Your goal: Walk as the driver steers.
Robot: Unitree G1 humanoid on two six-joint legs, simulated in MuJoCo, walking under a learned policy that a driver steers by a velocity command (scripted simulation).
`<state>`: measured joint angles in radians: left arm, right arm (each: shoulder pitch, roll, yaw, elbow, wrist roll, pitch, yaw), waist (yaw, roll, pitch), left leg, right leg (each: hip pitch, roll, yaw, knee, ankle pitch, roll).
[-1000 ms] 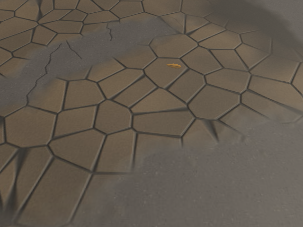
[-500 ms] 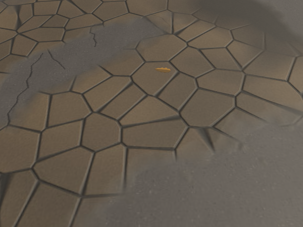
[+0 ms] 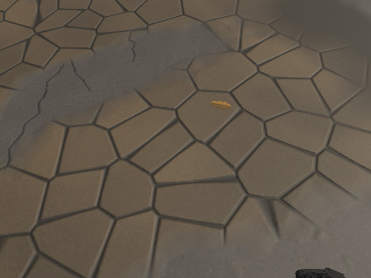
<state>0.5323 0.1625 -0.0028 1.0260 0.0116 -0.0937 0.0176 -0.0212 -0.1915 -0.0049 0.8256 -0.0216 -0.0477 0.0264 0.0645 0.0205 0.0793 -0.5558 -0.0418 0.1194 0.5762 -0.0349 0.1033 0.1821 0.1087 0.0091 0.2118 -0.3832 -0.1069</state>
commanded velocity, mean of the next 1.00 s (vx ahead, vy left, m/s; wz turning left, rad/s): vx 0.09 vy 0.00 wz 0.00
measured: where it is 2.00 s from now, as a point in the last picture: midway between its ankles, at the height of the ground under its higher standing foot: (199, 230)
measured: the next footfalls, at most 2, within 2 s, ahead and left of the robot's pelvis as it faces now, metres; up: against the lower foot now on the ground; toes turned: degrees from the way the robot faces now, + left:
left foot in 0.04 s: +0.20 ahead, +0.05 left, +0.00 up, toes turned +3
right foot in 0.48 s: +0.19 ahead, -0.13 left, +0.00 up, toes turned -1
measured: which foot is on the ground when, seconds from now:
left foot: up 0.00-0.02, down 0.04-1.00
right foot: down 0.00-0.02, up 0.04-0.46, down 0.48-1.00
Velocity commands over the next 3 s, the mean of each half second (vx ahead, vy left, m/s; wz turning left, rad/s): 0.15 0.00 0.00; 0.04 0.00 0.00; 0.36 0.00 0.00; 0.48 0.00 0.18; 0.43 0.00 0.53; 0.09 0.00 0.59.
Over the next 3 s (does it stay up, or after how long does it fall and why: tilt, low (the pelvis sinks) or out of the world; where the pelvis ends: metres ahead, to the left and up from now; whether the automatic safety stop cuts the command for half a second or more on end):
stays up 0.97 0.10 0.01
